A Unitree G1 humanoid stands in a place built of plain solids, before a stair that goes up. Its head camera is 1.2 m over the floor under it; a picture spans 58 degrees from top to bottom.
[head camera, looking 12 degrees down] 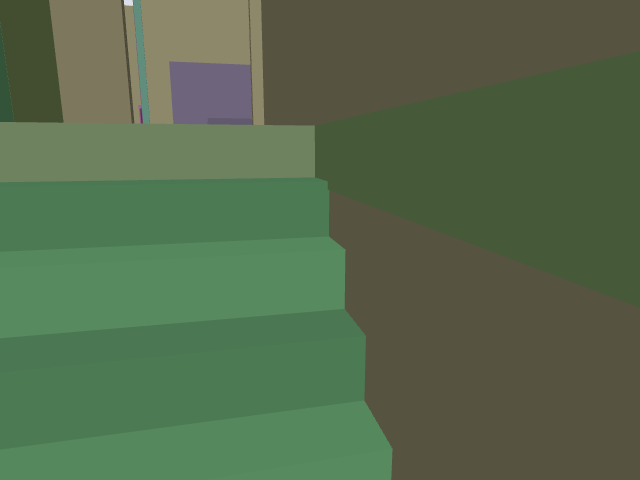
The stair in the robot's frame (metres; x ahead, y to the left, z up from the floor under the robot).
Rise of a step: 0.22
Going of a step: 0.23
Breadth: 1.30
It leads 13 degrees to the left of straight ahead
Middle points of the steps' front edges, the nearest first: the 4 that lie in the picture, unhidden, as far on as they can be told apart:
1.08 0.45 0.65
1.30 0.50 0.86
1.53 0.55 1.08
1.75 0.60 1.29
